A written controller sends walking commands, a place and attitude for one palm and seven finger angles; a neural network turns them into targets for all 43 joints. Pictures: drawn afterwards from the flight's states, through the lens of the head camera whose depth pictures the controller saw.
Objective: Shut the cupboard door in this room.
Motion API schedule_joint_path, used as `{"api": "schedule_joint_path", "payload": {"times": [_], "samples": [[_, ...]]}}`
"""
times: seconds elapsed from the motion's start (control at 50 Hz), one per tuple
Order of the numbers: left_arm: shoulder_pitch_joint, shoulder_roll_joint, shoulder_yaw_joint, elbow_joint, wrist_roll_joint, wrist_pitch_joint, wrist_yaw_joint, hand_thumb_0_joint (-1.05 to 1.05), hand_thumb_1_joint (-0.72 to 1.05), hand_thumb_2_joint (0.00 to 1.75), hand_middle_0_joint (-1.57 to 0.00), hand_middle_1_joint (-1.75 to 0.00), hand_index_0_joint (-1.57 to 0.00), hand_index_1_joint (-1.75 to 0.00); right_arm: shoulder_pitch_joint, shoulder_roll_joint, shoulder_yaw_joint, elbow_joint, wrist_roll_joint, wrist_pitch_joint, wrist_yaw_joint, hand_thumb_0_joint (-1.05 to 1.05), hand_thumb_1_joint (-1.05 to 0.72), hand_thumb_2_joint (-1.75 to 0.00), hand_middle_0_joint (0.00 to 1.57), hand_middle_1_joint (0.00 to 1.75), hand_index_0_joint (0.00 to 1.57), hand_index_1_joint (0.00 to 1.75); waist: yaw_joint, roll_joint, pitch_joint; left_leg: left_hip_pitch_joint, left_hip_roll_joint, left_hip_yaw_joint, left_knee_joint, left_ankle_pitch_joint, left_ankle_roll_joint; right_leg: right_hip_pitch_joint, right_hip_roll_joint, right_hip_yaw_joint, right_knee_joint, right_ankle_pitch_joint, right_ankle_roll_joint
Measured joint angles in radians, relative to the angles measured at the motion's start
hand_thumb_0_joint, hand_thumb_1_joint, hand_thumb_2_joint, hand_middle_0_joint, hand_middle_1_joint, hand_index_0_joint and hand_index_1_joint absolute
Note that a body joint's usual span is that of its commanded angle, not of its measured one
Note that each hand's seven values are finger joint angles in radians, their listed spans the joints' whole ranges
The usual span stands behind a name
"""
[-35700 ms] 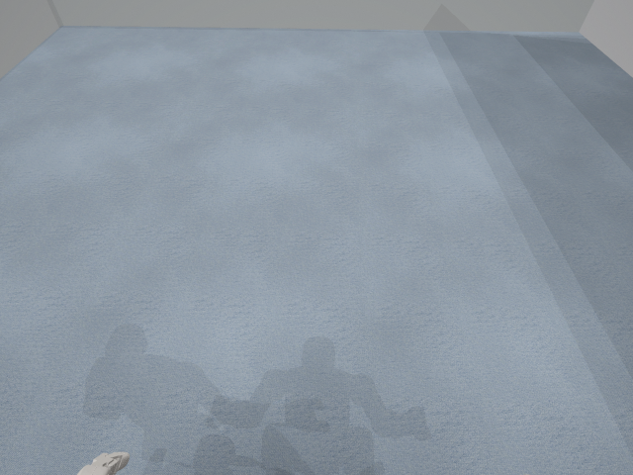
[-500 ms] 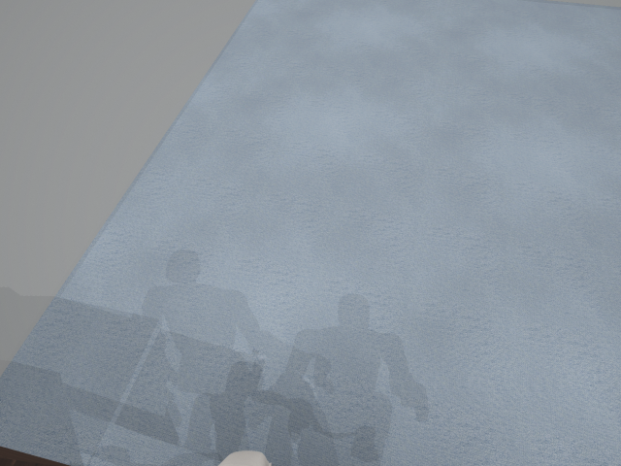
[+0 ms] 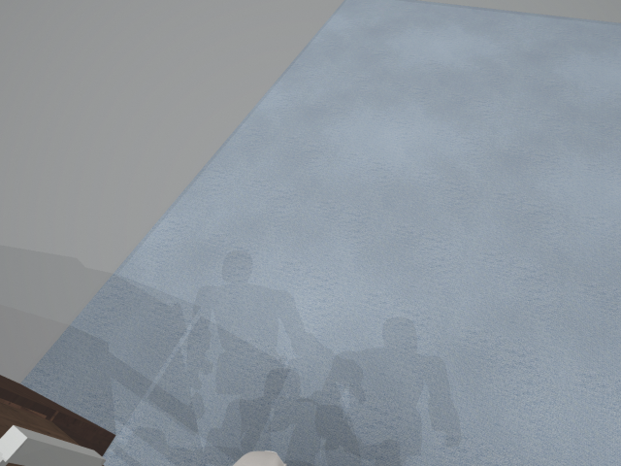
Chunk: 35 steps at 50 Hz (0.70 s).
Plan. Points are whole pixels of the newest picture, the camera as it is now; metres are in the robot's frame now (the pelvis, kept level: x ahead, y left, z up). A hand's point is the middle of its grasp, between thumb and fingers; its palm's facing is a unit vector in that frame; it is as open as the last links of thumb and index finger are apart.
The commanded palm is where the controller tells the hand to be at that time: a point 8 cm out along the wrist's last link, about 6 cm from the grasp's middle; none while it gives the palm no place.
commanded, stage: turn or walk to find it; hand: left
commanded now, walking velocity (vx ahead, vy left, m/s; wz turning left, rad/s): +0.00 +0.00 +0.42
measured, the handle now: out of the picture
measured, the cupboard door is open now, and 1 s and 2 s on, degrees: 83 83 83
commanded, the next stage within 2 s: stand and wait in 0.92 s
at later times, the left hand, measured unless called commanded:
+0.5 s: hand out of the picture -0.01 +0.23 -0.17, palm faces +0.26 -0.94 -0.21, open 7.3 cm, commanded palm none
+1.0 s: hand out of the picture -0.05 +0.17 -0.15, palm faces +0.44 -0.87 -0.24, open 7.4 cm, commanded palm none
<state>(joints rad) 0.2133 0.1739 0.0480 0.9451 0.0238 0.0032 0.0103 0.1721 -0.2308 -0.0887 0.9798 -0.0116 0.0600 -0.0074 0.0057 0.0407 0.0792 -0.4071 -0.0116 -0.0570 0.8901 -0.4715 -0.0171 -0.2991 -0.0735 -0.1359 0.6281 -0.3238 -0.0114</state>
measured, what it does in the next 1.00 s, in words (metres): steps on the spot, turning left: left foot, then right foot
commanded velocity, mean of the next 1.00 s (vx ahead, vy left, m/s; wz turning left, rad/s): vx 0.00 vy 0.00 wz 0.38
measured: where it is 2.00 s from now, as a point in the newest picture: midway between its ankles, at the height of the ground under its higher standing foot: outside the picture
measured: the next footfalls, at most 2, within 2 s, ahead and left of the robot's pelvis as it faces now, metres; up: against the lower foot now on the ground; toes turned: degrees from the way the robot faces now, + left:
left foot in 0.32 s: -0.01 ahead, +0.14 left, +0.00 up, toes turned +14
right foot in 0.70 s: +0.07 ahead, -0.10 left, +0.00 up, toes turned +12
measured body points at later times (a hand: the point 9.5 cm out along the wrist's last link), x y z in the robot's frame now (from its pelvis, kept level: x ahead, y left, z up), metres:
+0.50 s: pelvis -0.01 +0.02 +0.01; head +0.03 +0.05 +0.46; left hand -0.02 +0.28 -0.15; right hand +0.13 -0.19 -0.13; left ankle -0.04 +0.13 -0.73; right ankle +0.00 -0.12 -0.66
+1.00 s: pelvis -0.01 -0.02 +0.01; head +0.04 -0.01 +0.46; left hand -0.07 +0.21 -0.13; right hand +0.16 -0.23 -0.14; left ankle -0.11 +0.10 -0.67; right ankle +0.03 -0.11 -0.73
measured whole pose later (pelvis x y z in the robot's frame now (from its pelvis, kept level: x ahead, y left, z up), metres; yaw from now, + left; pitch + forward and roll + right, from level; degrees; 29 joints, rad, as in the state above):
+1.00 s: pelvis -0.01 -0.02 +0.01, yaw +25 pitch +0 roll +2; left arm 0.24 0.17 0.03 0.95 0.03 0.00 0.01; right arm 0.16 -0.24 -0.08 1.00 -0.01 0.07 0.01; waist 0.01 0.00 0.09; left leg -0.39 0.02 0.01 0.95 -0.46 -0.05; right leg -0.24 -0.11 -0.21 0.52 -0.28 -0.02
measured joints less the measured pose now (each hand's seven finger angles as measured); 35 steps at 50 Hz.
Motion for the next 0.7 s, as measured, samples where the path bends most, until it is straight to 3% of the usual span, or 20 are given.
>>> {"api": "schedule_joint_path", "payload": {"times": [0.06, 0.12, 0.26, 0.32, 0.34, 0.38, 0.44, 0.5, 0.64, 0.7], "samples": [[0.007, -0.003, -0.001, -0.006, 0.001, 0.005, 0.007, 0.01, 0.92, 0.9, -0.2, -0.3, -0.2, -0.3, 0.001, -0.015, -0.008, 0.005, -0.003, 0.009, 0.01, 0.0, -0.91, -0.9, 0.2, 0.3, 0.2, 0.3, -0.002, -0.002, 0.004, -0.069, -0.001, 0.022, 0.22, 0.03, -0.007, 0.024, -0.013, -0.022, -0.043, 0.017, -0.01], [0.01, 0.0, -0.003, -0.005, 0.005, 0.009, 0.009, 0.01, 0.91, 0.9, -0.2, -0.3, -0.2, -0.3, 0.008, -0.014, -0.005, 0.006, -0.003, 0.009, 0.016, 0.0, -0.91, -0.9, 0.2, 0.3, 0.19, 0.3, -0.008, -0.016, 0.003, -0.068, 0.018, 0.048, 0.233, 0.052, -0.023, 0.042, -0.028, -0.047, -0.082, 0.036, -0.01], [0.004, 0.018, -0.004, -0.007, 0.008, 0.003, 0.002, 0.01, 0.91, 0.9, -0.2, -0.3, -0.21, -0.3, -0.006, 0.007, 0.021, 0.012, 0.006, 0.003, 0.02, 0.01, -0.91, -0.9, 0.2, 0.3, 0.19, 0.3, 0.01, -0.056, 0.015, 0.054, 0.042, 0.103, -0.074, 0.014, -0.031, 0.044, -0.066, -0.109, -0.083, 0.036, 0.004], [0.015, 0.032, -0.003, -0.002, 0.004, 0.007, -0.004, 0.01, 0.91, 0.9, -0.2, -0.3, -0.21, -0.3, -0.016, 0.013, 0.031, -0.003, 0.006, -0.015, 0.022, 0.01, -0.91, -0.9, 0.2, 0.3, 0.19, 0.3, 0.011, -0.064, 0.01, 0.139, 0.044, 0.131, -0.288, 0.135, -0.019, 0.022, -0.085, -0.137, -0.021, 0.006, 0.025], [0.021, 0.037, -0.003, -0.001, 0.0, 0.013, -0.008, 0.0, 0.91, 0.9, -0.2, -0.3, -0.21, -0.3, -0.02, 0.017, 0.031, -0.008, 0.004, -0.024, 0.022, 0.01, -0.91, -0.9, 0.2, 0.3, 0.19, 0.3, 0.009, -0.07, 0.007, 0.146, 0.038, 0.132, -0.314, 0.147, 0.017, 0.001, -0.094, -0.13, 0.024, -0.013, 0.036], [0.018, 0.05, 0.002, 0.012, -0.004, 0.038, -0.003, 0.01, 0.91, 0.9, -0.2, -0.3, -0.22, -0.3, -0.03, 0.034, 0.036, -0.016, 0.001, -0.035, 0.02, 0.01, -0.91, -0.9, 0.2, 0.3, 0.2, 0.3, 0.015, -0.092, 0.012, 0.137, 0.025, 0.133, -0.289, 0.134, 0.041, -0.055, -0.086, -0.051, 0.166, -0.156, 0.059], [0.003, 0.056, 0.011, 0.038, -0.007, 0.062, -0.002, 0.01, 0.91, 0.9, -0.2, -0.3, -0.22, -0.3, -0.027, 0.049, 0.042, -0.023, -0.003, -0.044, 0.006, 0.0, -0.91, -0.9, 0.2, 0.3, 0.2, 0.3, 0.011, -0.084, 0.004, 0.15, 0.025, 0.111, -0.327, 0.153, 0.041, -0.129, -0.046, 0.029, 0.355, -0.178, 0.075], [-0.01, 0.057, 0.016, 0.037, -0.009, 0.058, -0.006, 0.01, 0.91, 0.9, -0.2, -0.3, -0.21, -0.3, -0.022, 0.054, 0.047, -0.019, -0.004, -0.046, 0.0, 0.0, -0.91, -0.9, 0.2, 0.3, 0.2, 0.3, 0.011, -0.072, -0.002, 0.168, 0.022, 0.088, -0.383, 0.19, 0.039, -0.157, -0.03, 0.063, 0.399, -0.136, 0.085], [-0.045, 0.05, 0.013, 0.027, -0.014, 0.059, 0.0, 0.01, 0.91, 0.9, -0.2, -0.3, -0.19, -0.29, -0.009, 0.049, 0.036, -0.013, -0.008, -0.036, 0.001, 0.0, -0.91, -0.9, 0.2, 0.3, 0.2, 0.3, -0.009, -0.043, -0.003, 0.158, 0.009, 0.038, -0.396, 0.21, 0.02, -0.085, 0.001, 0.081, 0.17, -0.123, 0.089], [-0.04, 0.047, 0.009, 0.023, -0.016, 0.037, -0.001, 0.01, 0.91, 0.9, -0.2, -0.3, -0.18, -0.29, 0.003, 0.038, 0.028, -0.01, -0.005, -0.029, 0.002, 0.0, -0.91, -0.9, 0.2, 0.3, 0.2, 0.3, -0.014, -0.03, -0.006, 0.127, -0.003, 0.015, -0.341, 0.188, 0.001, 0.002, 0.017, 0.064, -0.04, 0.008, 0.076]]}}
